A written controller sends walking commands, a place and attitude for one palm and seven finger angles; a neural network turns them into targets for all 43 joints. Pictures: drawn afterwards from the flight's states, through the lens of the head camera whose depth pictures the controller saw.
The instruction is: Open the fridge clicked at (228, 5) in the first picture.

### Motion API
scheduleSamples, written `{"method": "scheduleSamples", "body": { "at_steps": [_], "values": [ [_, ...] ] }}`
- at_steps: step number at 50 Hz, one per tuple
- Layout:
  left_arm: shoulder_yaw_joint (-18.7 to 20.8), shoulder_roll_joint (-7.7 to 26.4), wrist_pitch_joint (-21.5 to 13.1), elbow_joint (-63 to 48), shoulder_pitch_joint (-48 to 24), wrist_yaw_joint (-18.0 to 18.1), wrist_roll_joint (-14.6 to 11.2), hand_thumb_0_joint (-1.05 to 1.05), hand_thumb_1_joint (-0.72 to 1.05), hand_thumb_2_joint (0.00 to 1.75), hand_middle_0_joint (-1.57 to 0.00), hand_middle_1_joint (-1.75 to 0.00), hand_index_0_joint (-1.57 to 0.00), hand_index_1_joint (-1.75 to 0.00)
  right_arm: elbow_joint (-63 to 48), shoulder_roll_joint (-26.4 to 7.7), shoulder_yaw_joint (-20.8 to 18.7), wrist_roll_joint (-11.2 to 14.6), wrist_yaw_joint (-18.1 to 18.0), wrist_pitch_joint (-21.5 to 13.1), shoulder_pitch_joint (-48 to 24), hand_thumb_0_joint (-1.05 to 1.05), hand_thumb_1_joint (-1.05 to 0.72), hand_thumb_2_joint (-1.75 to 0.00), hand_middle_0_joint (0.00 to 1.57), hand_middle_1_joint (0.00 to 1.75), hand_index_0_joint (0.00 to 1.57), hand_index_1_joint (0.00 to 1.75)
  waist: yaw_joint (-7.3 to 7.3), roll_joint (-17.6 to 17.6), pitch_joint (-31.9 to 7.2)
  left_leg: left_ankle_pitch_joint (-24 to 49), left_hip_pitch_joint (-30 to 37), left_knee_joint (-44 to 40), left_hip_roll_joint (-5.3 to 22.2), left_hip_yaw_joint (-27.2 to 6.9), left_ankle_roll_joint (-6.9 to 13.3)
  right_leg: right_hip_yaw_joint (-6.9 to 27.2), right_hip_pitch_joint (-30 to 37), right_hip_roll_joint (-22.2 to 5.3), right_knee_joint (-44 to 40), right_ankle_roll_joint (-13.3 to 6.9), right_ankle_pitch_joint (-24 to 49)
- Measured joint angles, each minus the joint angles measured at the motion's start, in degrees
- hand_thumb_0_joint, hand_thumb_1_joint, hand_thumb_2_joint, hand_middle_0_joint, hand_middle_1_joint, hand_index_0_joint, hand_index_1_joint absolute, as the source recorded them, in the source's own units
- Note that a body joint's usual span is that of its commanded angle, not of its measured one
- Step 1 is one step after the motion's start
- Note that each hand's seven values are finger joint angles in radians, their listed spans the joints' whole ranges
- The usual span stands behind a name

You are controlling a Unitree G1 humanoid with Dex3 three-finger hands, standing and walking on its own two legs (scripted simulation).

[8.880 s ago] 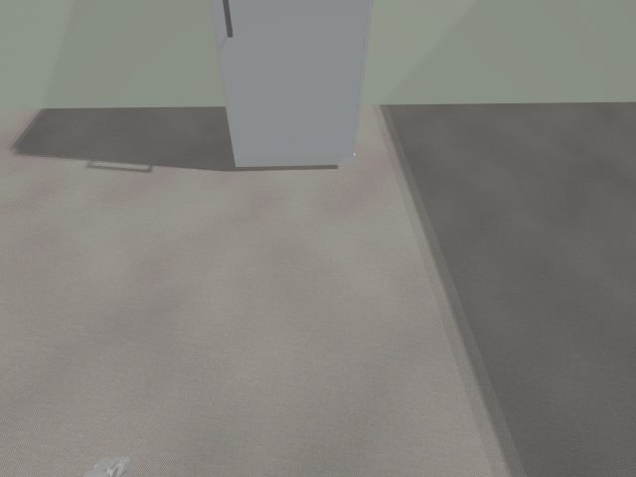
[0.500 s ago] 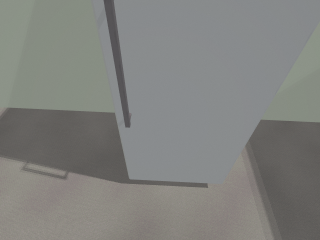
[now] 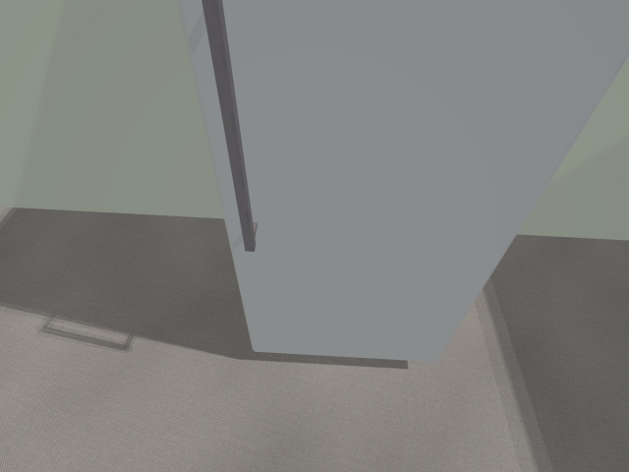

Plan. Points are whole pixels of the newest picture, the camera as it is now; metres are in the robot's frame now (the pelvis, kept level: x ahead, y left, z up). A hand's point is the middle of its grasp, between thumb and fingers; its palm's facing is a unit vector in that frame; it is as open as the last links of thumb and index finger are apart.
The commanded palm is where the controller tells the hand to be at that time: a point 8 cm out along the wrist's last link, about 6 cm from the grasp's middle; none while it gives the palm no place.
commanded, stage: shuffle to correct the standing spot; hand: left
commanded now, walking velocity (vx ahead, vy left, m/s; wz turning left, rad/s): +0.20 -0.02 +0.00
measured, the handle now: (239, 147) +0.54 +0.16 +0.13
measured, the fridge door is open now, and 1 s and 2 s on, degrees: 0 0 0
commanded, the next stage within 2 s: come to a stop and stand still in 0.24 s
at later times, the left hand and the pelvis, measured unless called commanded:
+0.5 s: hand out of the picture +0.06 +0.17 -0.18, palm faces +0.05 -0.98 -0.17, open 7.3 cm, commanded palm none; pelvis +0.08 +0.00 -0.01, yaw +0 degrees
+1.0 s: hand out of the picture +0.11 +0.20 -0.18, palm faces +0.04 -0.97 -0.23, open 7.3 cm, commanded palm none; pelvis +0.06 +0.02 -0.01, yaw +0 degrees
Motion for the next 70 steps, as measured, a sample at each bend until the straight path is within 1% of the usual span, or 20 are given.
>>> {"method": "scheduleSamples", "body": {
  "at_steps": [4, 9, 15, 18, 21, 22, 26, 30, 33, 37, 40, 44, 45, 47, 50, 52, 57, 60, 63, 70],
  "values": [
    [0.1, 0.1, 0.1, 0.0, 0.3, -0.1, 0.2, 0.00, 0.91, 0.90, -0.20, -0.30, -0.20, -0.29, 0.1, 0.0, -0.1, -0.2, 0.1, 0.1, 0.4, 0.00, -0.91, -0.90, 0.19, 0.30, 0.20, 0.30, 0.08, -0.2, -0.6, -0.8, 0.1, 0.7, 0.1, 0.0, 0.0, 0.0, 0.0, 0.0, 0.8, -0.2, -0.9],
    [0.9, 0.3, 0.5, -0.5, 1.8, -0.6, 0.4, 0.00, 0.91, 0.90, -0.20, -0.30, -0.20, -0.29, 0.0, 0.0, -0.4, -0.7, 0.4, 0.8, 2.1, 0.00, -0.91, -0.90, 0.19, 0.30, 0.20, 0.30, 0.31, -0.3, -2.1, -4.0, -0.8, 3.7, 0.3, -0.2, 0.7, 0.2, -0.6, 0.4, 3.4, -0.6, -4.6],
    [1.7, 0.6, 0.4, -0.4, 3.7, -1.1, 0.3, 0.00, 0.91, 0.90, -0.20, -0.30, -0.20, -0.29, -0.3, 0.1, -0.6, -0.7, 0.4, 0.1, 4.0, 0.00, -0.91, -0.90, 0.19, 0.30, 0.20, 0.30, 0.33, -1.2, -2.2, -6.9, -0.9, 6.8, 0.0, -0.1, 0.7, 0.8, -0.9, 0.0, 6.6, -0.6, -6.9],
    [1.8, 0.8, 0.6, -0.3, 4.4, -1.4, 0.6, 0.00, 0.91, 0.90, -0.20, -0.30, -0.20, -0.29, -0.4, 0.4, -0.7, -0.6, 0.3, -0.6, 5.0, 0.00, -0.91, -0.90, 0.19, 0.30, 0.20, 0.30, -0.04, -1.5, -2.4, -8.3, -0.1, 6.7, -0.3, 0.4, 1.0, 1.3, -1.7, 0.0, 9.5, -2.2, -10.4],
    [1.8, 0.9, 0.4, -0.2, 3.7, -1.4, 0.6, 0.00, 0.91, 0.90, -0.20, -0.30, -0.20, -0.29, -0.3, 0.8, -0.5, -0.7, -0.2, -1.4, 5.4, 0.00, -0.91, -0.90, 0.19, 0.30, 0.20, 0.30, -0.62, -1.1, -1.4, -8.9, 1.6, 5.4, -0.2, 1.1, 0.8, -0.4, -2.7, 0.6, 11.3, -2.8, -11.4],
    [1.8, 0.9, 0.0, -0.4, 3.2, -1.4, 0.5, 0.00, 0.91, 0.90, -0.20, -0.30, -0.20, -0.29, -0.3, 1.0, -0.3, -0.7, -0.5, -1.5, 5.5, 0.00, -0.91, -0.90, 0.19, 0.30, 0.20, 0.30, -0.84, -1.0, -0.8, -9.1, 2.1, 5.2, -0.3, 1.2, 0.6, -1.1, -2.3, 0.8, 9.3, -2.9, -8.7],
    [1.4, 0.2, -1.9, -1.0, 0.5, -0.3, -0.1, 0.00, 0.91, 0.90, -0.20, -0.30, -0.20, -0.29, 0.8, 1.2, 0.1, 0.2, -1.0, -0.8, 4.8, 0.00, -0.91, -0.90, 0.19, 0.30, 0.20, 0.30, -1.29, 1.1, 0.4, -9.9, 0.7, 9.1, 0.7, 0.3, 0.5, -3.0, -0.1, 1.4, 7.4, -1.9, -9.0],
    [1.2, 0.9, -1.0, -1.4, -1.3, 1.1, 0.0, 0.02, 0.93, 0.90, -0.20, -0.30, -0.20, -0.29, 0.4, 1.5, -0.3, 0.8, -1.2, 0.4, 2.0, 0.00, -0.91, -0.90, 0.20, 0.30, 0.20, 0.30, -1.07, 0.6, 1.1, -7.7, -0.6, 7.9, 0.8, 1.0, 0.4, -4.3, 1.0, 1.0, 7.2, -1.8, -9.7],
    [1.5, 1.5, 0.6, -1.8, -2.4, 1.3, -0.1, 0.02, 0.94, 0.90, -0.20, -0.30, -0.20, -0.29, -0.3, 1.2, -0.8, 0.1, -1.7, 0.7, -1.0, 0.01, -0.92, -0.90, 0.20, 0.30, 0.20, 0.30, -0.43, -0.6, 1.5, -8.4, 0.6, 6.0, 0.4, 1.8, 0.5, -3.6, -0.1, 0.4, 9.1, -1.3, -9.2],
    [2.0, 2.2, 1.8, -3.1, -4.0, 0.9, -0.3, 0.02, 0.94, 0.90, -0.20, -0.30, -0.20, -0.29, -1.4, -1.0, -1.7, -0.2, -2.0, 0.8, -2.9, 0.03, -0.94, -0.89, 0.20, 0.30, 0.20, 0.30, 0.08, -0.5, 2.6, -7.7, 1.7, 4.4, -0.3, 2.3, 1.1, -1.7, -0.9, 0.3, 10.1, -1.3, -8.6],
    [2.4, 2.5, 1.5, -3.9, -5.0, 0.7, 0.0, 0.01, 0.93, 0.90, -0.20, -0.30, -0.20, -0.29, -2.3, -2.4, -2.2, -0.2, -1.7, 0.9, -4.2, 0.02, -0.93, -0.89, 0.20, 0.30, 0.20, 0.30, 0.35, 0.2, 3.2, -7.9, 1.2, 5.3, -0.2, 2.3, 0.8, -1.3, 0.4, 0.6, 7.2, -1.0, -9.5],
    [1.9, 2.5, 0.7, -4.4, -5.7, 0.7, 0.3, 0.01, 0.92, 0.90, -0.20, -0.30, -0.20, -0.29, -3.6, -3.3, -2.7, 0.2, -1.4, 1.5, -6.1, 0.01, -0.92, -0.90, 0.19, 0.30, 0.20, 0.30, -0.45, 0.9, 2.9, -7.1, -1.0, 7.7, 0.0, 1.8, 0.7, -1.8, -0.5, 0.7, 7.4, -1.5, -8.7],
    [1.6, 2.4, 0.4, -4.6, -5.6, 1.0, 0.4, 0.01, 0.92, 0.90, -0.20, -0.30, -0.20, -0.29, -4.0, -3.6, -2.7, 0.4, -1.1, 1.6, -6.6, 0.01, -0.92, -0.90, 0.19, 0.30, 0.20, 0.30, -0.24, 1.0, 2.7, -8.0, -1.5, 8.7, 0.1, 1.8, 0.4, -1.6, -0.9, 0.8, 7.6, -1.5, -8.4],
    [1.1, 2.2, -0.1, -5.7, -4.9, 1.5, 0.5, 0.00, 0.92, 0.90, -0.20, -0.30, -0.20, -0.29, -5.7, -4.1, -2.7, 0.6, -0.3, 1.8, -7.5, 0.01, -0.92, -0.90, 0.19, 0.30, 0.20, 0.30, -0.05, 1.2, 2.5, -9.4, -2.8, 10.7, -0.3, 1.0, 1.0, -1.1, -1.5, 1.3, 7.7, -1.4, -7.6],
    [0.5, 2.6, -0.3, -6.1, -4.2, 1.6, 0.1, 0.00, 0.92, 0.90, -0.20, -0.30, -0.21, -0.29, -7.7, -4.3, -2.6, 0.7, 0.2, 1.1, -8.7, 0.00, -0.92, -0.90, 0.19, 0.30, 0.20, 0.30, -0.33, 0.6, 2.1, -6.0, -1.8, 8.0, -1.5, 1.2, 2.1, -0.1, -1.6, 0.8, 9.0, -0.8, -7.4],
    [0.2, 3.0, 0.6, -5.8, -4.1, 1.6, -0.2, 0.00, 0.92, 0.90, -0.20, -0.30, -0.21, -0.29, -8.6, -4.1, -2.1, 0.3, 0.2, 0.5, -8.4, 0.00, -0.91, -0.90, 0.19, 0.30, 0.20, 0.30, -0.25, 0.2, 0.8, -6.0, -1.1, 7.9, -2.0, 1.7, 2.8, 0.3, -0.7, 0.4, 8.4, -0.2, -7.0],
    [-0.7, 3.3, 1.4, -6.1, -3.8, 0.8, 0.1, 0.00, 0.91, 0.90, -0.20, -0.30, -0.21, -0.29, -9.5, -3.8, -0.7, -0.1, 0.5, 0.8, -7.4, 0.00, -0.91, -0.90, 0.19, 0.30, 0.20, 0.30, 0.36, 1.5, -1.4, -4.5, -0.2, 6.3, -2.1, 2.3, 3.7, 0.8, 0.8, 0.5, 5.0, 0.1, -3.9],
    [-1.0, 3.6, 1.4, -6.4, -3.2, 0.2, 0.2, 0.00, 0.91, 0.90, -0.20, -0.30, -0.20, -0.29, -9.9, -3.5, -0.5, -0.1, 0.7, 0.7, -6.7, 0.00, -0.92, -0.90, 0.20, 0.30, 0.20, 0.30, 0.17, 1.7, -1.8, -2.5, -0.4, 4.3, -2.6, 2.7, 4.0, 1.5, 0.3, 0.4, 3.5, -0.1, -2.4],
    [-1.1, 3.6, 1.6, -6.5, -2.4, -0.2, 0.3, 0.00, 0.91, 0.90, -0.20, -0.30, -0.20, -0.29, -9.9, -4.4, -0.7, -0.3, 0.9, 0.8, -5.6, -0.01, -0.93, -0.89, 0.20, 0.30, 0.21, 0.30, -0.27, 2.1, -2.0, -0.8, -1.2, 2.7, -3.0, 2.7, 4.3, 2.2, -0.6, 0.5, 2.6, -0.4, -2.6],
    [-1.0, 3.7, 1.4, -5.4, 0.1, -0.4, 0.2, 0.00, 0.91, 0.90, -0.20, -0.30, -0.20, -0.29, -6.7, -5.8, -0.5, -0.6, 1.1, 1.7, -1.8, -0.01, -0.92, -0.89, 0.20, 0.30, 0.20, 0.30, -0.46, 2.1, -1.5, 1.4, -2.6, 1.1, -3.5, 2.2, 4.7, 3.6, -2.0, 1.2, 1.6, -0.5, -3.1]
  ]
}}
